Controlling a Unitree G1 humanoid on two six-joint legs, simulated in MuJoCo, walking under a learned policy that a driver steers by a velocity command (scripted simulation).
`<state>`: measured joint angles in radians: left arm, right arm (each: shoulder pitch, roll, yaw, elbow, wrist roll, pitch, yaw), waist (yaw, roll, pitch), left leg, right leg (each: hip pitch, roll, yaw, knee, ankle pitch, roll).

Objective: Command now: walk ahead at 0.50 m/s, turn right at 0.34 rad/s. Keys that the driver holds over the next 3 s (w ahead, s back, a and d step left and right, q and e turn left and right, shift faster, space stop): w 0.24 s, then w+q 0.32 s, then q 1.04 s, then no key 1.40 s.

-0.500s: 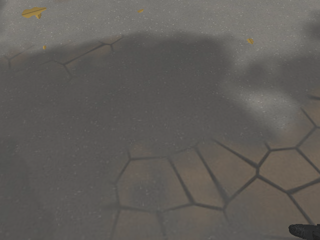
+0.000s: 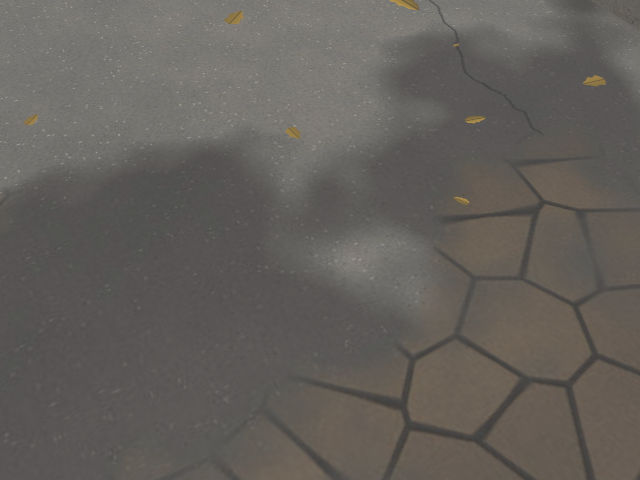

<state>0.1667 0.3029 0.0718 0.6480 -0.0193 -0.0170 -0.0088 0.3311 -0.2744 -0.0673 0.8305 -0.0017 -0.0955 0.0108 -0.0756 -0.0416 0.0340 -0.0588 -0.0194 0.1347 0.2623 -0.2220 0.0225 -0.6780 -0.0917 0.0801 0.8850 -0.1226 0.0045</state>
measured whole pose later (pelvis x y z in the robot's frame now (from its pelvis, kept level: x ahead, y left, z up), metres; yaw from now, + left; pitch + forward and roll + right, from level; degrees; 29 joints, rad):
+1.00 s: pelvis +0.48 -0.02 -0.01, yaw +19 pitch +3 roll -1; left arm 0.10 0.30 0.05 0.70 0.01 -0.02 0.04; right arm 0.18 -0.31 -0.07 0.67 0.00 0.01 -0.01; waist -0.03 -0.01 0.06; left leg -0.39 -0.12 -0.10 0.45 -0.11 0.08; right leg -0.62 -0.03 0.12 0.95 -0.34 0.09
